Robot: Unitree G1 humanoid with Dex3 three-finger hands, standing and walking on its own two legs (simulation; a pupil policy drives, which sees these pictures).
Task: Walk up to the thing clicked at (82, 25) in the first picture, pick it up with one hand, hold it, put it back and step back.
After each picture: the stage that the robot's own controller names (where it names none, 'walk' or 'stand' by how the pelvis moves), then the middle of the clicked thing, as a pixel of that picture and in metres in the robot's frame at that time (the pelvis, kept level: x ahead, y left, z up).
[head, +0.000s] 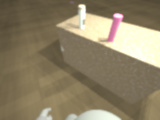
stand; (81, 18) +1.08 +0.16 +0.12
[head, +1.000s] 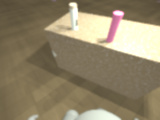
walk; (73, 18) +0.95 +0.19 +0.14
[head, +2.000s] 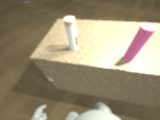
walk; (71, 35) +0.58 +0.14 +0.15
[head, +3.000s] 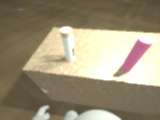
stand; (68, 46) +0.49 +0.18 +0.15
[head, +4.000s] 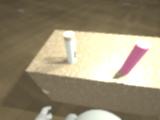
stand; (70, 49) +0.49 +0.18 +0.12
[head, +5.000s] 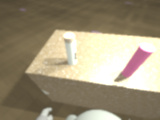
stand; (71, 50) +0.47 +0.17 +0.12
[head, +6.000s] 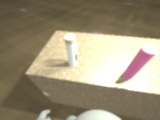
stand; (71, 52) +0.46 +0.16 +0.12
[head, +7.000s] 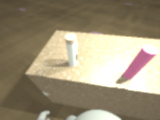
stand; (72, 52) +0.46 +0.16 +0.12
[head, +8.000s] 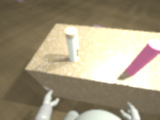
rise first; (72, 47) +0.47 +0.16 +0.12
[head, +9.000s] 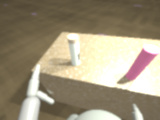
rise first; (74, 51) +0.47 +0.17 +0.12
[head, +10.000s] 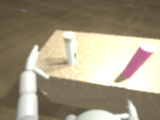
go down; (70, 50) +0.47 +0.17 +0.13
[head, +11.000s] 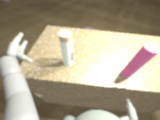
go down; (66, 50) +0.45 +0.16 +0.14
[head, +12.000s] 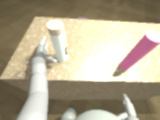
close in; (59, 45) +0.45 +0.17 +0.16
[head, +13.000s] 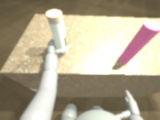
close; (59, 35) +0.50 +0.17 +0.18
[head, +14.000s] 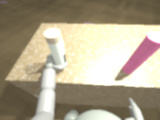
lift; (58, 52) +0.39 +0.19 +0.17
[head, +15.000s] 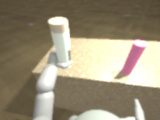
lift; (62, 47) +0.31 +0.16 +0.31
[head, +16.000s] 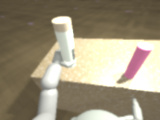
hold; (66, 46) +0.33 +0.14 +0.30
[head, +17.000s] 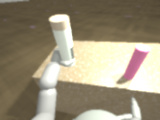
hold; (65, 45) +0.31 +0.14 +0.32
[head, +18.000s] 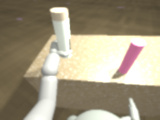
crouch; (63, 37) +0.40 +0.16 +0.30
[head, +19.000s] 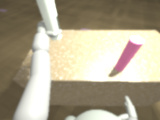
lower; (49, 15) +0.50 +0.20 +0.34
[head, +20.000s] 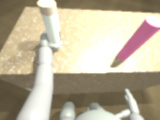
lower; (52, 29) +0.53 +0.19 +0.18
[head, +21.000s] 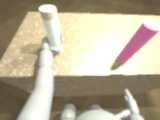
lower; (53, 33) +0.51 +0.19 +0.18
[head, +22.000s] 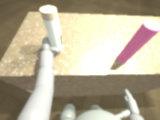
lower; (54, 33) +0.51 +0.18 +0.18
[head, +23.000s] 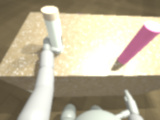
lower; (54, 34) +0.51 +0.18 +0.18
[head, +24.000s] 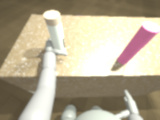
open; (57, 37) +0.50 +0.17 +0.18
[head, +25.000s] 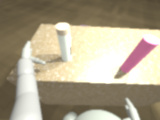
sink last; (65, 45) +0.47 +0.16 +0.16
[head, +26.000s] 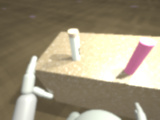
stand; (74, 46) +0.53 +0.18 +0.14
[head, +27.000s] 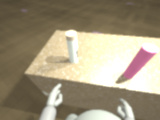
stand; (72, 49) +0.49 +0.17 +0.13
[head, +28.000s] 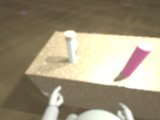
stand; (71, 48) +0.50 +0.18 +0.12
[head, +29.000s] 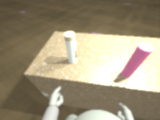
stand; (71, 49) +0.49 +0.18 +0.12
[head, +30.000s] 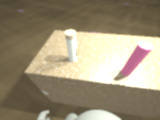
walk; (71, 47) +0.51 +0.17 +0.12
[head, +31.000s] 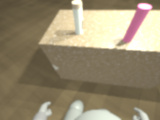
walk; (78, 19) +0.76 +0.15 +0.15
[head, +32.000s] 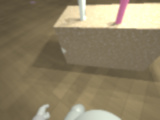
walk; (82, 8) +1.12 +0.17 +0.14
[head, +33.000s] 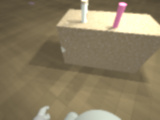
stand; (84, 12) +1.21 +0.15 +0.13
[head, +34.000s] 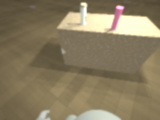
stand; (83, 15) +1.22 +0.15 +0.12
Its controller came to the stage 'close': yes
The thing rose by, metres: 0.21
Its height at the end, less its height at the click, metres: +0.00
